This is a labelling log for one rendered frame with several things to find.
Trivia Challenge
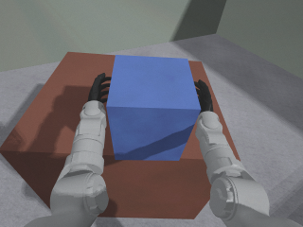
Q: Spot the robot right hand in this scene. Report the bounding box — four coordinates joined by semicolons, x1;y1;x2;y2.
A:
193;79;214;113

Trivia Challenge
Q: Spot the robot left upper arm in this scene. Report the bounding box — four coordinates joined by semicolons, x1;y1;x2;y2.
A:
24;172;109;227

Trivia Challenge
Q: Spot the carton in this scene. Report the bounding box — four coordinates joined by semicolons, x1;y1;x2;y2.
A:
106;55;201;161

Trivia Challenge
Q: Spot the robot left hand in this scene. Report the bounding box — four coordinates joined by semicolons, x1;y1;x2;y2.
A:
87;73;112;103

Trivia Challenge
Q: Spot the pedestal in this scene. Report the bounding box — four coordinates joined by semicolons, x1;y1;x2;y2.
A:
0;51;241;219

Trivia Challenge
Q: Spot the robot right upper arm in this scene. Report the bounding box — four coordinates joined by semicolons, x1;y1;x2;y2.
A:
209;176;303;227

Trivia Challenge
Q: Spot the robot right forearm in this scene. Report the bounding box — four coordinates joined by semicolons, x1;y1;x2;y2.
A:
195;111;270;210

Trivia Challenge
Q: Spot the robot left forearm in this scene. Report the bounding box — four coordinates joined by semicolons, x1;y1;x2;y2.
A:
49;100;107;212

